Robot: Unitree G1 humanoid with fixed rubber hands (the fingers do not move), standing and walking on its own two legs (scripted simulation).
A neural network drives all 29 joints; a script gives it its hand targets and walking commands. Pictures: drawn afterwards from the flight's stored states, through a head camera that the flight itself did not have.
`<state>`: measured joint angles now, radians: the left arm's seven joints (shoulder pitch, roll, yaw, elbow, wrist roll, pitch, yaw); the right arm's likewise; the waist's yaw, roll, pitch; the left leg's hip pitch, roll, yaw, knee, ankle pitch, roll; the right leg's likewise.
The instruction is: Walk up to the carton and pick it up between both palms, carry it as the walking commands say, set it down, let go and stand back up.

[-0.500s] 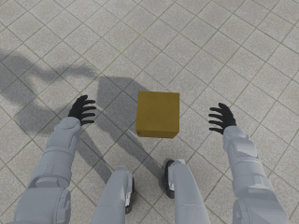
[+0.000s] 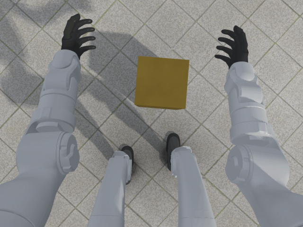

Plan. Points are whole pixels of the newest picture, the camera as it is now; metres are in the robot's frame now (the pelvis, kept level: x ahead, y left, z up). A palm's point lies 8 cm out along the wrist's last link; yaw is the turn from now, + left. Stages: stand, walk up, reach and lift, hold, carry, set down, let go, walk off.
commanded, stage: reach and lift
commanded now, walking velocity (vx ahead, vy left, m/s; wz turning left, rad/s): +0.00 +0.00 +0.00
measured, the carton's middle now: (160, 86) +0.48 -0.05 -0.54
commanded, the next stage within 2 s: none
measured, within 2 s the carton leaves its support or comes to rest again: neither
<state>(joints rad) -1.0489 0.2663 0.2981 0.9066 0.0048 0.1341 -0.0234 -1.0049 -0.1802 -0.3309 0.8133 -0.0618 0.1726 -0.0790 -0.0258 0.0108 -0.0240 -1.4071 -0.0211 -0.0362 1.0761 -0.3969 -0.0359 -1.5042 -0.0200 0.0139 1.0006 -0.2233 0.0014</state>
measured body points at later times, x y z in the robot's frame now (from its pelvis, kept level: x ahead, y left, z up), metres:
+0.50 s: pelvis +0.00 +0.01 -0.05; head +0.33 +0.00 +0.26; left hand +0.54 +0.18 -0.18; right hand +0.51 -0.21 -0.19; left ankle +0.03 +0.14 -0.63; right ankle +0.10 -0.12 -0.63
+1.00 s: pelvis -0.04 +0.00 -0.19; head +0.32 -0.01 +0.08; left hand +0.54 +0.17 -0.34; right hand +0.51 -0.20 -0.34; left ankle +0.03 +0.14 -0.63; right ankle +0.10 -0.12 -0.63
